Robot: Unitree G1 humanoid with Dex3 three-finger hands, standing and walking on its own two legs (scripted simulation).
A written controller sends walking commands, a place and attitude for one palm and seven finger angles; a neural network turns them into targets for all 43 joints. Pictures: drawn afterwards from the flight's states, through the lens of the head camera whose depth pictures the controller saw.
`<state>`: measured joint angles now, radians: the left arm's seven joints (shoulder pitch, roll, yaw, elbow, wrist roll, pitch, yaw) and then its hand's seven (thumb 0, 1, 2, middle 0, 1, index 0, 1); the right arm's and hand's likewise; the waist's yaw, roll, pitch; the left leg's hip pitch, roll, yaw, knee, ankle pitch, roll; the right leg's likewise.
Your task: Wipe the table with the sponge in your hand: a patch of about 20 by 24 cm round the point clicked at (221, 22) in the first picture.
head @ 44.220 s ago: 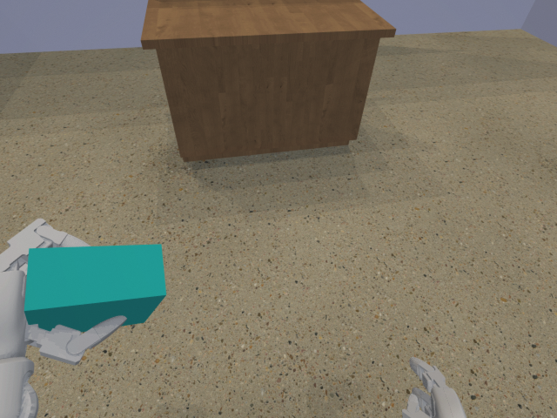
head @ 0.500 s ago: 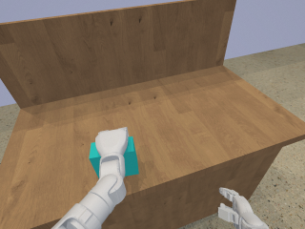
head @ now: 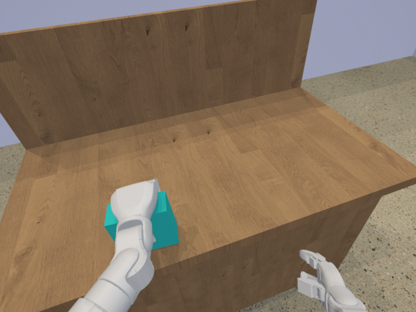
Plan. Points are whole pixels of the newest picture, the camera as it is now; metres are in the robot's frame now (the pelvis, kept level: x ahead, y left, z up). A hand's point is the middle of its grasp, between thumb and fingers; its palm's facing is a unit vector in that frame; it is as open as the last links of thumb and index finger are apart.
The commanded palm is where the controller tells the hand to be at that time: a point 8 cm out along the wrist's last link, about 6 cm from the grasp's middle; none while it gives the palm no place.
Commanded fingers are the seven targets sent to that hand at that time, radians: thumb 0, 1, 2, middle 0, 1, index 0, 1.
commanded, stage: slide back across to the middle lane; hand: left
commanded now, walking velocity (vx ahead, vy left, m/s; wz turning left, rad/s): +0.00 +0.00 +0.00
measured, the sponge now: (147, 229) +0.29 +0.18 +0.00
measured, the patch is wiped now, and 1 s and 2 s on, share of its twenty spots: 1.00 1.00 1.00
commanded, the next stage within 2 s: wipe forward along the middle lane in 0.18 s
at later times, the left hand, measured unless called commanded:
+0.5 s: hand (120, 219) +0.29 +0.23 +0.04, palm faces -0.03 -0.09 -1.00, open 10.1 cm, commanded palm +0.26 +0.23 +0.09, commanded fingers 0.00 0.10 1.30 -1.20 -1.60 -1.20 -1.60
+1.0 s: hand (119, 199) +0.34 +0.25 +0.04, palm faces -0.05 -0.03 -1.00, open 10.0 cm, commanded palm +0.32 +0.25 +0.08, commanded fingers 0.00 0.10 1.30 -1.20 -1.60 -1.20 -1.60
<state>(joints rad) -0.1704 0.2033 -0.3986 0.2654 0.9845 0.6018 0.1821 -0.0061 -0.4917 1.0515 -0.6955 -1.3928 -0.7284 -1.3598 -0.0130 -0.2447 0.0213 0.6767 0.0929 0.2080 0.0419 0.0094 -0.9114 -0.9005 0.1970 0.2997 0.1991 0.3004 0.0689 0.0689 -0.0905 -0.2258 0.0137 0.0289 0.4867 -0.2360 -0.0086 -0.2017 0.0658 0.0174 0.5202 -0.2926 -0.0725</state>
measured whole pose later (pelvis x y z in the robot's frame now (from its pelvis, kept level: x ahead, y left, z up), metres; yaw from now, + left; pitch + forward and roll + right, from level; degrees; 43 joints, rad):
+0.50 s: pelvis -0.01 +0.00 +0.00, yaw +1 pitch -1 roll +1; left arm -0.16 0.28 -0.27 0.31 0.98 0.49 0.13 -0.02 -0.50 1.05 -0.71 -1.38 -0.74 -1.34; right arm 0.02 -0.26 0.02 0.69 0.08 0.14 -0.02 0.01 -0.91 -0.90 0.20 0.30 0.20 0.30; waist 0.07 0.08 -0.08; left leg -0.25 0.02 0.02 0.48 -0.22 -0.01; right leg -0.21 0.07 0.01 0.51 -0.28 -0.07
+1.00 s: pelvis -0.02 +0.00 -0.01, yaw +1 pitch +4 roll +0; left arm -0.47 0.31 -0.21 0.70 0.99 0.39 0.19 0.00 -0.51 1.05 -0.72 -1.36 -0.76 -1.33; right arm 0.13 -0.26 0.00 0.72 0.09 0.14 -0.05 0.01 -0.91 -0.90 0.20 0.30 0.20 0.30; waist 0.03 0.06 -0.11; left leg -0.41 0.01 0.00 0.56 -0.23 0.00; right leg -0.36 0.06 -0.01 0.58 -0.28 -0.06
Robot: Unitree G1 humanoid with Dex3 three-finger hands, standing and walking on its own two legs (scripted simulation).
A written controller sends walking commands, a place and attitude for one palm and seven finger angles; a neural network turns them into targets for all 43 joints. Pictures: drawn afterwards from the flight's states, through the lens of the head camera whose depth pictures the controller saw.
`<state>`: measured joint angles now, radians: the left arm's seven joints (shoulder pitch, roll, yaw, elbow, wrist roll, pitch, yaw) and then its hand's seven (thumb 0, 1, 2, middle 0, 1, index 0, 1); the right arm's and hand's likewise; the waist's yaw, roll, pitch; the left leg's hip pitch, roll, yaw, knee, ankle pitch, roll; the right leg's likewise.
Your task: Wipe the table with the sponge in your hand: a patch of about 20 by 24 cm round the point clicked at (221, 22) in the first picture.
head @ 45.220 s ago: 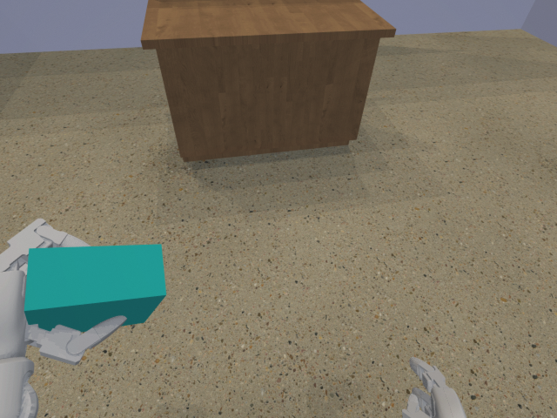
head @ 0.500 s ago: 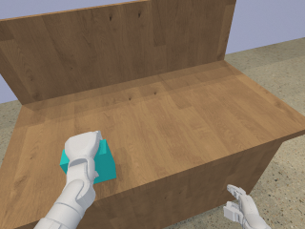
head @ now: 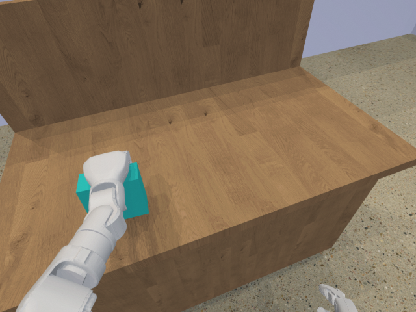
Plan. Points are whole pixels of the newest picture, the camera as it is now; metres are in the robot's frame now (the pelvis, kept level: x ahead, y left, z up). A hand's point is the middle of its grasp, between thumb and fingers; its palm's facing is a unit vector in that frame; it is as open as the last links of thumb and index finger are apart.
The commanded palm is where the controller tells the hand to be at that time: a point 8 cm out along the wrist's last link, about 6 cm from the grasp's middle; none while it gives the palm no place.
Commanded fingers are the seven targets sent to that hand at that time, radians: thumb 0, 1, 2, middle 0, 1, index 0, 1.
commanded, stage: wipe forward along the middle lane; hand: left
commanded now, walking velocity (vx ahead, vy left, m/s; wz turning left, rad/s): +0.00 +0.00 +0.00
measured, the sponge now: (118, 200) +0.35 +0.24 +0.00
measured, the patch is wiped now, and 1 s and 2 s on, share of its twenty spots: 1.00 1.00 1.00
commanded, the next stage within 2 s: slide back across to the first lane in 0.90 s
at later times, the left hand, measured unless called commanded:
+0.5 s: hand (113, 168) +0.41 +0.26 +0.05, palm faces -0.07 -0.01 -1.00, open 10.0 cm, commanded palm +0.39 +0.26 +0.08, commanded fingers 0.00 0.10 1.30 -1.20 -1.60 -1.20 -1.60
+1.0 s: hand (107, 154) +0.46 +0.29 +0.05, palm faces -0.10 -0.01 -1.00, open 10.0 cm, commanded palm +0.44 +0.29 +0.08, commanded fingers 0.00 0.10 1.30 -1.20 -1.60 -1.20 -1.60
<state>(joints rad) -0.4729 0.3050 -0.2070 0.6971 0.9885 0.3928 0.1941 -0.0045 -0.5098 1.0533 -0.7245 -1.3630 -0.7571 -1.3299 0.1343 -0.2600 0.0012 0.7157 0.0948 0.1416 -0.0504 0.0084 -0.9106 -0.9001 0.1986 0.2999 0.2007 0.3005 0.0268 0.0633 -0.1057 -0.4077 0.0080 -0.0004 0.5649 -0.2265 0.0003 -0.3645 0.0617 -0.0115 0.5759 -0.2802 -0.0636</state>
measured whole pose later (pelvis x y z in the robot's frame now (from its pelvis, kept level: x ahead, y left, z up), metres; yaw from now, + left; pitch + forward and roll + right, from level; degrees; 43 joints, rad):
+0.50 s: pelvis +0.00 +0.01 +0.00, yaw +0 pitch +8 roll -1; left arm -0.67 0.35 -0.15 0.95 1.00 0.33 0.23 0.00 -0.52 1.06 -0.73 -1.35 -0.76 -1.32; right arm 0.18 -0.26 0.00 0.73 0.09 0.14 -0.04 0.01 -0.91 -0.90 0.20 0.30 0.20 0.30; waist -0.02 0.05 -0.12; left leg -0.50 0.01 0.00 0.61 -0.24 0.01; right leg -0.44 0.06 -0.02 0.59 -0.28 -0.05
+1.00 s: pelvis +0.01 +0.03 -0.01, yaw -1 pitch +12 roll -2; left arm -0.83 0.45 -0.08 1.12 1.04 0.27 0.23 0.01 -0.51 1.06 -0.73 -1.36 -0.76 -1.33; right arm 0.26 -0.26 -0.01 0.74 0.07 0.13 -0.02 0.00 -0.91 -0.90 0.20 0.30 0.20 0.30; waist -0.07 0.04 -0.14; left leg -0.61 0.01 0.01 0.66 -0.27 0.03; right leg -0.53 0.07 0.00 0.60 -0.28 -0.03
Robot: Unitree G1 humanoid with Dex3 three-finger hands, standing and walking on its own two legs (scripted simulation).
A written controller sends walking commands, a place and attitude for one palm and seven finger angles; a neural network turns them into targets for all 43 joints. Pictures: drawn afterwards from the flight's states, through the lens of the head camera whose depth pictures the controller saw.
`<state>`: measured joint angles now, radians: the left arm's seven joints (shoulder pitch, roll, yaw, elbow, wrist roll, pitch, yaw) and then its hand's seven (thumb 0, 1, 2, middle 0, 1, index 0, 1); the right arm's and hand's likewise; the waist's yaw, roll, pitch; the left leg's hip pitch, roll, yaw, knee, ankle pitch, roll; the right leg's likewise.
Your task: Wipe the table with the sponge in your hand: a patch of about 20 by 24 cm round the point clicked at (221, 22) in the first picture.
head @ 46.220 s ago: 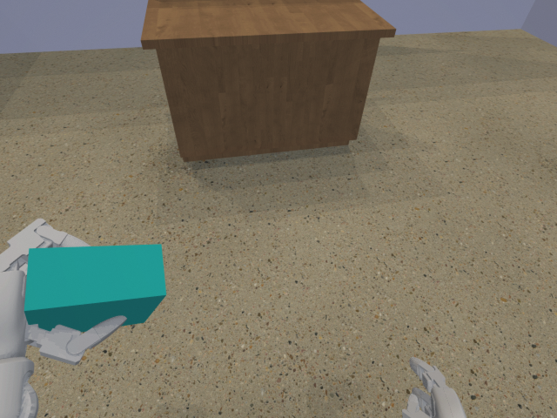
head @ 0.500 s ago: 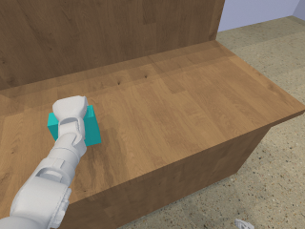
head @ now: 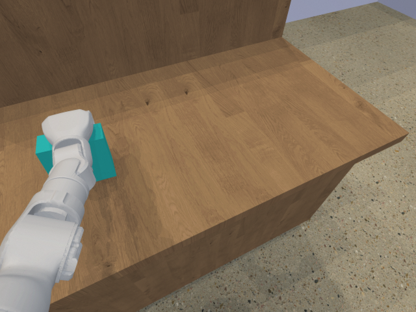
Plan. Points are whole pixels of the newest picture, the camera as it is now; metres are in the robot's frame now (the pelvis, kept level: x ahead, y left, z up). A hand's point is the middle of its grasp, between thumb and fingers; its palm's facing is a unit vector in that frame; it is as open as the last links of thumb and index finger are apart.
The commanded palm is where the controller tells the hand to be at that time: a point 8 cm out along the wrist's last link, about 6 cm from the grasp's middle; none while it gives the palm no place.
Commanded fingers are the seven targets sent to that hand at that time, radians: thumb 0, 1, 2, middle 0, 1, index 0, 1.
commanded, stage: slide back across to the first lane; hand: left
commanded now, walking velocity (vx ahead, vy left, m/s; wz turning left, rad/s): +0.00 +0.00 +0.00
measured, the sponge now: (82, 163) +0.43 +0.28 +0.01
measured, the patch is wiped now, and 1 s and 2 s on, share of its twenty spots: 1.00 1.00 1.00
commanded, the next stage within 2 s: wipe back along the first lane in 0.64 s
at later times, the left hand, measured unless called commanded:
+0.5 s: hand (52, 150) +0.43 +0.32 +0.06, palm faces -0.09 -0.03 -1.00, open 10.1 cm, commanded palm +0.40 +0.32 +0.11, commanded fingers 0.00 0.10 1.30 -1.20 -1.60 -1.20 -1.60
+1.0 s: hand (37, 165) +0.39 +0.34 +0.06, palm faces -0.08 -0.04 -1.00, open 10.1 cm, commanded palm +0.36 +0.32 +0.10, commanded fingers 0.00 0.10 1.30 -1.20 -1.60 -1.20 -1.60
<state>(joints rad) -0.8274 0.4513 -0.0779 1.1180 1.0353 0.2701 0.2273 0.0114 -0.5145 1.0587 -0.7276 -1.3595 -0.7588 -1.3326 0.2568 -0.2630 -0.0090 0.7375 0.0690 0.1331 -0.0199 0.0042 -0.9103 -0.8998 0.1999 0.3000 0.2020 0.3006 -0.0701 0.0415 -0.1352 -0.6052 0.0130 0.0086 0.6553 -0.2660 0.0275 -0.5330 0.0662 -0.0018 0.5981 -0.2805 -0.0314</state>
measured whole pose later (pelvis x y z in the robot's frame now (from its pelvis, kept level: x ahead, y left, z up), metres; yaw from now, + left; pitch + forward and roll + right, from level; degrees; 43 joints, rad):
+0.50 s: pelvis +0.02 +0.02 +0.01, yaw +0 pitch +10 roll -2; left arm -0.68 0.50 -0.03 0.97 1.03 0.21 0.17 0.00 -0.50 1.06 -0.71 -1.38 -0.74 -1.35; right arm 0.24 -0.26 -0.01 0.71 0.08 0.13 -0.01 0.00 -0.91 -0.90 0.20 0.30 0.20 0.30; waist -0.04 0.04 -0.12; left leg -0.51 -0.01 0.01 0.61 -0.28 0.05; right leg -0.42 0.05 0.01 0.53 -0.29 -0.01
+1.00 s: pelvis +0.03 +0.02 +0.01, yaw +1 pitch +8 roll -2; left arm -0.49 0.51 -0.02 0.77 1.00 0.20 0.15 0.00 -0.49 1.06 -0.69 -1.40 -0.72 -1.37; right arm 0.21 -0.27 -0.01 0.69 0.08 0.17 -0.01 0.00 -0.91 -0.90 0.20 0.30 0.20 0.30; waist 0.00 0.04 -0.12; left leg -0.45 -0.01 0.00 0.58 -0.28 0.05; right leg -0.36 0.04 0.00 0.50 -0.29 -0.01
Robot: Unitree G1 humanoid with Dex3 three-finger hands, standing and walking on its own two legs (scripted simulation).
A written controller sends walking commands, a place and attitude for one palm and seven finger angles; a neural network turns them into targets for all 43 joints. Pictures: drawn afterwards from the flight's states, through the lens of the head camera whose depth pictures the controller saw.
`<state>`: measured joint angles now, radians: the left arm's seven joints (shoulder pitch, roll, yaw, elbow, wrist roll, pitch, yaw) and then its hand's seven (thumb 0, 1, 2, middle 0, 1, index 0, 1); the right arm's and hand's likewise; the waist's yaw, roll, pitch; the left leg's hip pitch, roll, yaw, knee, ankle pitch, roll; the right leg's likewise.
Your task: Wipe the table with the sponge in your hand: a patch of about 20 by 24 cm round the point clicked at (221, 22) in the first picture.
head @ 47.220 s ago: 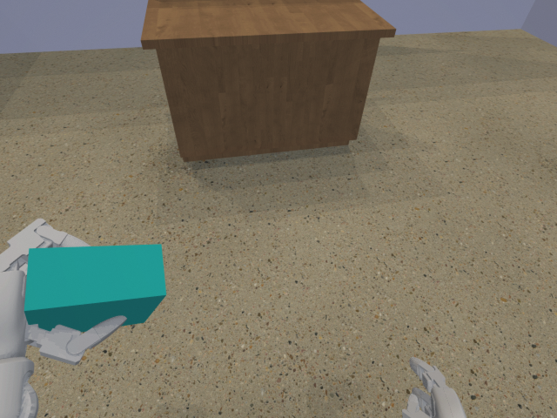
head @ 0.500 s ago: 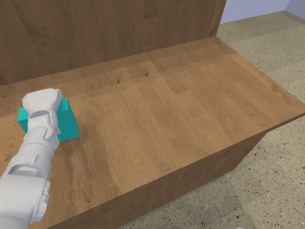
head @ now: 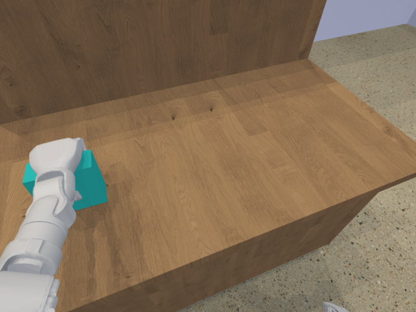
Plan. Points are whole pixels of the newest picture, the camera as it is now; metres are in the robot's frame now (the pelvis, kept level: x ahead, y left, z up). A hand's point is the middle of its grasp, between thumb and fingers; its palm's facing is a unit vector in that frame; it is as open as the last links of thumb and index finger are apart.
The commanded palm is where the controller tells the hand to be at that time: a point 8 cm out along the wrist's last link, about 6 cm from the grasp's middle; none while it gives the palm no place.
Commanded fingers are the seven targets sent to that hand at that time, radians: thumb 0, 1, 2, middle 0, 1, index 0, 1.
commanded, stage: wipe back along the first lane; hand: left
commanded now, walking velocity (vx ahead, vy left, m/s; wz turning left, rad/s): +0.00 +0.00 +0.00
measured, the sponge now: (72, 189) +0.36 +0.33 +0.00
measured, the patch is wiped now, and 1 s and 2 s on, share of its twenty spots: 1.00 1.00 1.00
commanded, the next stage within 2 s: lift the sponge slowly off the table in 1.36 s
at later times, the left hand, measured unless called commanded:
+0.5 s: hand (73, 191) +0.33 +0.30 +0.04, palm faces -0.06 -0.03 -1.00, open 10.1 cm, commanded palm +0.29 +0.28 +0.08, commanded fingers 0.00 0.10 1.30 -1.20 -1.60 -1.20 -1.60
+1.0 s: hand (73, 212) +0.28 +0.28 +0.05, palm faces -0.01 -0.06 -1.00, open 10.1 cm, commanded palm +0.24 +0.26 +0.08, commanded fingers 0.00 0.10 1.30 -1.20 -1.60 -1.20 -1.60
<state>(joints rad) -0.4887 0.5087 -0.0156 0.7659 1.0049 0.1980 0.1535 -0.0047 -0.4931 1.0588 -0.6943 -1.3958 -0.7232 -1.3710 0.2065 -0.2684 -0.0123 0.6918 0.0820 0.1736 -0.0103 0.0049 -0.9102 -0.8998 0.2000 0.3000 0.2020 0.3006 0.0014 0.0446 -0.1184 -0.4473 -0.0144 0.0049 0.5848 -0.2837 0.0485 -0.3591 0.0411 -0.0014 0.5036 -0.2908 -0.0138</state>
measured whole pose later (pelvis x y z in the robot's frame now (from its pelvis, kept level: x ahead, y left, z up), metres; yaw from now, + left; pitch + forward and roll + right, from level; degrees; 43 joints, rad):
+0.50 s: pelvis -0.01 -0.01 +0.00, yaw +1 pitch +6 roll -1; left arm -0.38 0.44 -0.08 0.63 1.00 0.28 0.16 -0.01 -0.48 1.06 -0.68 -1.41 -0.71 -1.39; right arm 0.15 -0.26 0.01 0.66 0.09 0.16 -0.02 0.01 -0.91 -0.90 0.20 0.30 0.20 0.30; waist 0.03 0.05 -0.11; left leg -0.41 -0.02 -0.01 0.57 -0.26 0.04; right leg -0.33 0.04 -0.01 0.52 -0.29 -0.02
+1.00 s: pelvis -0.01 -0.01 +0.00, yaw +0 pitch +3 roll -1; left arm -0.10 0.41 -0.09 0.30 0.97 0.34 0.16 0.00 -0.47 1.06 -0.66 -1.43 -0.69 -1.40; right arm 0.10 -0.27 0.01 0.65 0.08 0.14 -0.02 0.01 -0.91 -0.90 0.20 0.30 0.20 0.30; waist 0.06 0.07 -0.09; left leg -0.32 -0.01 0.01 0.54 -0.27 0.03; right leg -0.25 0.04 0.01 0.50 -0.29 -0.03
